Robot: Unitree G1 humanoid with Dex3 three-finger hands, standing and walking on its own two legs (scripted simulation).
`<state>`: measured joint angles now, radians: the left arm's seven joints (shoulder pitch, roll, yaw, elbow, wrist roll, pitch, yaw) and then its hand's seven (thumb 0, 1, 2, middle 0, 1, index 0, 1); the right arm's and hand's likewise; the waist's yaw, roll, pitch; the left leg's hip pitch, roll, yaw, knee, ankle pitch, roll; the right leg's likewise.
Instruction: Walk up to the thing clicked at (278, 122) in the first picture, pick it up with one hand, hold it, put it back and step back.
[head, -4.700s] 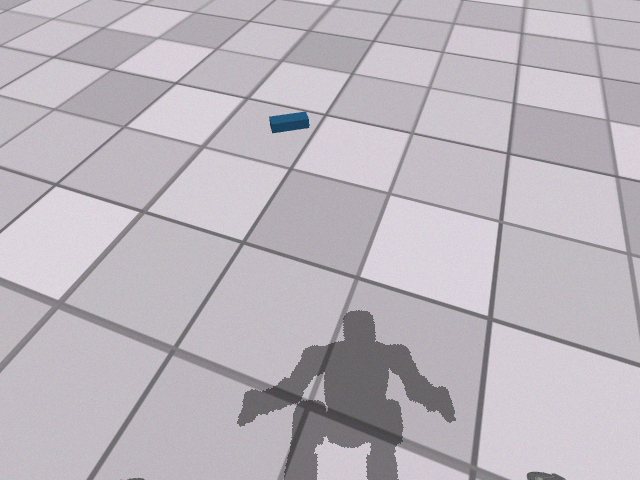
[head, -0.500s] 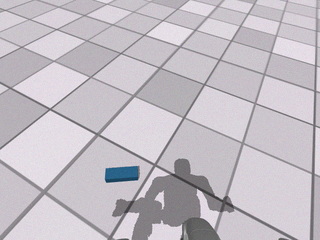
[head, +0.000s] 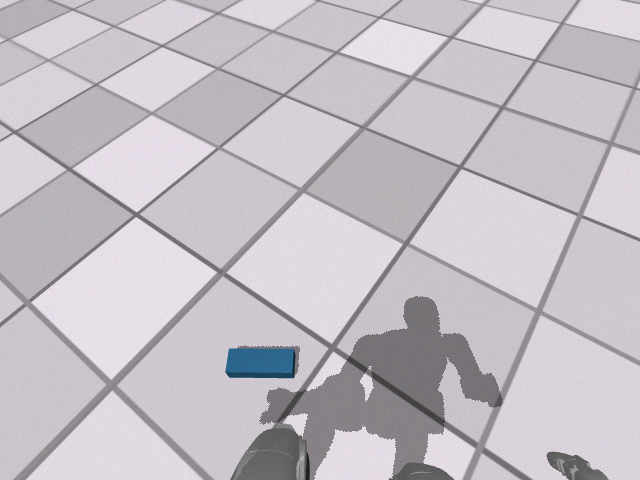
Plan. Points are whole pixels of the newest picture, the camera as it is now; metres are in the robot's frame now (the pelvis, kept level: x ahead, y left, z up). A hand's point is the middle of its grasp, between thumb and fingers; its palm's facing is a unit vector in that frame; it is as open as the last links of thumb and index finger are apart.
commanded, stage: walk up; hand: left
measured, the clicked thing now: (261, 363) +0.46 +0.26 -0.73
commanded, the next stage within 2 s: stand in 1.64 s
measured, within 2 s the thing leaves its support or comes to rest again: neither
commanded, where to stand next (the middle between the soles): +0.08 +0.04 m, yaw +0 degrees
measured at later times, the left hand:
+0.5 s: hand out of the picture +0.10 +0.30 -0.14, palm faces -0.03 -0.91 -0.42, open 7.4 cm
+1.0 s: hand (147, 447) +0.15 +0.28 -0.13, palm faces -0.03 -0.94 -0.35, open 7.4 cm
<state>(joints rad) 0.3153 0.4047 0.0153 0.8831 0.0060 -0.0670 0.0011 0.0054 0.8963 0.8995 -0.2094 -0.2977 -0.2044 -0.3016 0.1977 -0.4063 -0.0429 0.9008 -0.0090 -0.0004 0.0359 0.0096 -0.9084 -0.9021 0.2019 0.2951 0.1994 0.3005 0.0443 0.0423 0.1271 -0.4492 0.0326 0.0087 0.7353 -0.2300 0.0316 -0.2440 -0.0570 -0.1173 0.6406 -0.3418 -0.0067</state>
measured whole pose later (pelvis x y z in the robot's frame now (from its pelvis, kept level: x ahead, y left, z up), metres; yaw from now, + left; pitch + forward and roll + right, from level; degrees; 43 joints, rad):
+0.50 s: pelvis +0.04 +0.02 +0.00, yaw +0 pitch -2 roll +0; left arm 0.22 0.40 0.01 0.98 0.01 -0.05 0.01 0.01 0.90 0.90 -0.21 -0.30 -0.20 -0.30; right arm 0.16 -0.40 -0.03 1.00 -0.01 0.00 0.03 0.01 -0.91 -0.90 0.20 0.30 0.20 0.30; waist 0.01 0.01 0.08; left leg -0.33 0.01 0.01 0.65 -0.27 0.00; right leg -0.30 -0.06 -0.04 0.68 -0.34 0.02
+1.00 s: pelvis +0.06 +0.03 +0.02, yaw +0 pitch -3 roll +0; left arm 0.08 0.37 -0.01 1.15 0.00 -0.04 0.00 0.00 0.90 0.90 -0.21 -0.30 -0.20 -0.30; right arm 0.05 -0.36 0.00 1.15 0.00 -0.01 0.02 0.01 -0.91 -0.90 0.20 0.30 0.20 0.30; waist 0.00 0.00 0.04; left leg -0.17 0.02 0.02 0.41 -0.20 0.00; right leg -0.12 -0.05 -0.04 0.38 -0.21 0.04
